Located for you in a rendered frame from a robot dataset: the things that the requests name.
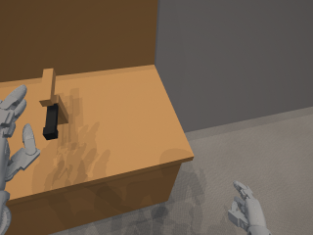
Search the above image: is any robot right hand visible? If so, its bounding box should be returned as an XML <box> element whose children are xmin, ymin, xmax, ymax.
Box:
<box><xmin>228</xmin><ymin>180</ymin><xmax>267</xmax><ymax>232</ymax></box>

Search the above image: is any robot left hand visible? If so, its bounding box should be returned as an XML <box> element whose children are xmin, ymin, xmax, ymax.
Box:
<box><xmin>0</xmin><ymin>84</ymin><xmax>41</xmax><ymax>191</ymax></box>

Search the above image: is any counter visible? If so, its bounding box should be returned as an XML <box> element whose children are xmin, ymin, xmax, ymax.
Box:
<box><xmin>0</xmin><ymin>0</ymin><xmax>194</xmax><ymax>235</ymax></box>

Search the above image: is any tap lever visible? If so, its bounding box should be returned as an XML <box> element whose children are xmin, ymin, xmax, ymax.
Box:
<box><xmin>42</xmin><ymin>104</ymin><xmax>59</xmax><ymax>140</ymax></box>

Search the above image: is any robot right forearm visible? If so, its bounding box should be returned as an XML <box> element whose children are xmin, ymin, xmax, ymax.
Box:
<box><xmin>246</xmin><ymin>225</ymin><xmax>272</xmax><ymax>235</ymax></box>

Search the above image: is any robot left forearm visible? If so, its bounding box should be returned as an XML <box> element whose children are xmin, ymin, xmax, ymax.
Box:
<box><xmin>0</xmin><ymin>190</ymin><xmax>12</xmax><ymax>235</ymax></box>

